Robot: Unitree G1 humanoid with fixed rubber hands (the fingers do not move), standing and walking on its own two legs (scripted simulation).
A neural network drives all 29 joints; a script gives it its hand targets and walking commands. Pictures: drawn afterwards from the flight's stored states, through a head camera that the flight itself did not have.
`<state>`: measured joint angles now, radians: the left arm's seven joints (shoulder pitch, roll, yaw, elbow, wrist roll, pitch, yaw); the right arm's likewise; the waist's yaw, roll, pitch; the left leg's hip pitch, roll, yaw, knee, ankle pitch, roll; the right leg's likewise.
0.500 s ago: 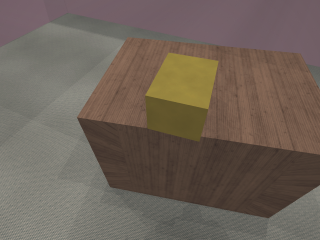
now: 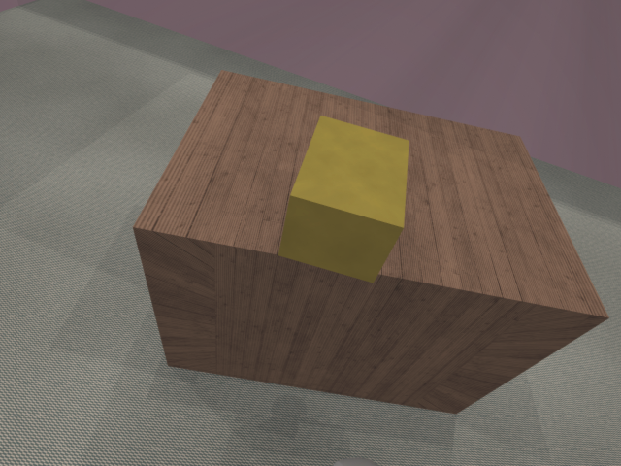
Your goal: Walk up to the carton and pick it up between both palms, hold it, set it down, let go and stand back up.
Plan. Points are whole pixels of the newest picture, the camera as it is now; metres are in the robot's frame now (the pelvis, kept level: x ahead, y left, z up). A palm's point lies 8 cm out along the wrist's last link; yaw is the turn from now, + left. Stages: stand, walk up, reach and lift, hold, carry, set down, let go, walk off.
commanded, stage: walk up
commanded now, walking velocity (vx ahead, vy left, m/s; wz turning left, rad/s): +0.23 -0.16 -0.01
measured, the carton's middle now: (345, 196) +0.60 -0.13 -0.03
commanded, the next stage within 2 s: none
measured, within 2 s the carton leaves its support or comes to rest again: neither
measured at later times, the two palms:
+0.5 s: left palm out of the picture +0.11 +0.13 -0.16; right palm out of the picture +0.01 -0.30 -0.17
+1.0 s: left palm out of the picture +0.06 +0.13 -0.16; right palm out of the picture +0.04 -0.27 -0.17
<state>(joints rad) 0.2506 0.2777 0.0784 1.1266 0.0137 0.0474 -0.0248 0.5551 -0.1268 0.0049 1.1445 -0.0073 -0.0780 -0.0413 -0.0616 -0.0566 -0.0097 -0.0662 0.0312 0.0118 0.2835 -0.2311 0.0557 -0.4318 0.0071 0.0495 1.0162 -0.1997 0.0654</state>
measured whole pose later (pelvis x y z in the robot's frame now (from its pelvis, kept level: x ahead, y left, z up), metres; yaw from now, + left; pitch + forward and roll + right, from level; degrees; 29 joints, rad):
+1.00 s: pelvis +0.09 -0.07 -0.02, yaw +0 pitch -1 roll -1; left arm 0.32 0.10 0.01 1.14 0.00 -0.01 0.03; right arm 0.37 -0.11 0.00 1.16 -0.02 -0.01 -0.04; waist 0.01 0.03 0.02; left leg -0.08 0.02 0.02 0.41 -0.31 0.00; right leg -0.22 0.02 -0.07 0.38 -0.15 -0.04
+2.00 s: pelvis +0.10 -0.03 -0.02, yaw +1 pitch -1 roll -1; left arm 0.31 0.10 0.01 1.18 0.00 0.00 0.05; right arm 0.39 -0.08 0.02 1.16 -0.01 -0.03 -0.05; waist 0.01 -0.01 0.05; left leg -0.03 -0.05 0.03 0.37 -0.32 0.06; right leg -0.20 -0.04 -0.05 0.40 -0.18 0.03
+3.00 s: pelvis +0.28 -0.03 -0.03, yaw -12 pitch -2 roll -2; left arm 0.29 0.18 0.06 1.04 0.01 0.06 0.05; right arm 0.21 -0.19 -0.05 0.95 -0.01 0.00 -0.05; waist 0.01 -0.02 0.13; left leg -0.31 0.06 0.14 0.63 -0.28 0.05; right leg -0.34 0.00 -0.02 1.23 -0.62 0.03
